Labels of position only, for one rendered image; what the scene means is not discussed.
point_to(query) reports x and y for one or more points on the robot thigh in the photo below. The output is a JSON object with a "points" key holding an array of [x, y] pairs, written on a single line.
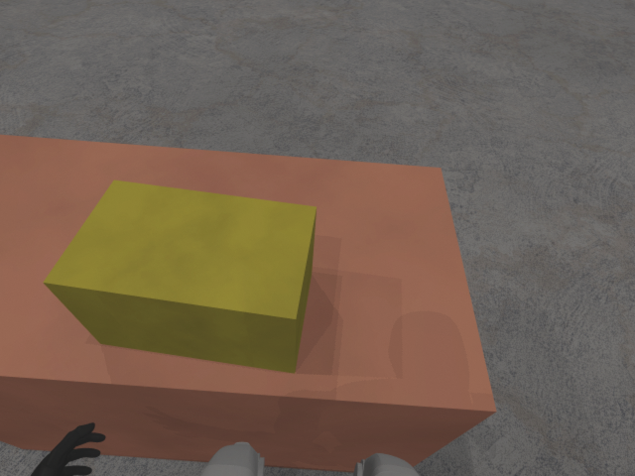
{"points": [[235, 460], [380, 464]]}

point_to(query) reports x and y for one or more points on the left robot hand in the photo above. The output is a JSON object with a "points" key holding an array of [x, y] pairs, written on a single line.
{"points": [[54, 464]]}

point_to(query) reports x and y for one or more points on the carton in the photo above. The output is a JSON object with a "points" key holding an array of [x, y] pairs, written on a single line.
{"points": [[190, 273]]}

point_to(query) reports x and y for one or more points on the right robot thigh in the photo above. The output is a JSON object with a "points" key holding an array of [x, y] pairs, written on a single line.
{"points": [[380, 464]]}

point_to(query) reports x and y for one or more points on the left robot thigh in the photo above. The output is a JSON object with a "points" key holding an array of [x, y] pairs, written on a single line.
{"points": [[235, 460]]}

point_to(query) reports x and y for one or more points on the pedestal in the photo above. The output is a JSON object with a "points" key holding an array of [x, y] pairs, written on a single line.
{"points": [[390, 359]]}

